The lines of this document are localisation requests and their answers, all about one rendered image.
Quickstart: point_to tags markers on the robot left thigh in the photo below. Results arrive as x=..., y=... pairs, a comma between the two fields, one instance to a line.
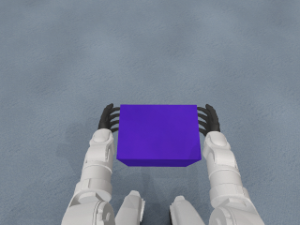
x=131, y=211

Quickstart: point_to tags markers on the robot left hand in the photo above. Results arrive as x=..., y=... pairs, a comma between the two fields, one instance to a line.
x=106, y=117

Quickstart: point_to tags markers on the robot thigh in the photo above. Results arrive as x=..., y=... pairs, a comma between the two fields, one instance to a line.
x=131, y=211
x=183, y=213

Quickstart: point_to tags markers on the robot left forearm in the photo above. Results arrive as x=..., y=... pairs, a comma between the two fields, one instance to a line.
x=97, y=170

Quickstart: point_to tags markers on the robot right forearm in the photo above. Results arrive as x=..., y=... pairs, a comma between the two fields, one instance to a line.
x=224, y=176

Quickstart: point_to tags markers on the robot right hand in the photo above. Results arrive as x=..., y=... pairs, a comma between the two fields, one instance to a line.
x=211, y=120

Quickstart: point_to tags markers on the left robot upper arm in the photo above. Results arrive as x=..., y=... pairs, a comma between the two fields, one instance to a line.
x=90, y=213

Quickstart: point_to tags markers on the carton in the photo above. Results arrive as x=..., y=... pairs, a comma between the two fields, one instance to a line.
x=158, y=135

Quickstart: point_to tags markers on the robot right thigh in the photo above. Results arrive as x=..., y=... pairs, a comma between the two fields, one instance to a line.
x=183, y=213

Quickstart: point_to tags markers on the right robot upper arm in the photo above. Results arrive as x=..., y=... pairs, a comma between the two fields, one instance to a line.
x=226, y=215

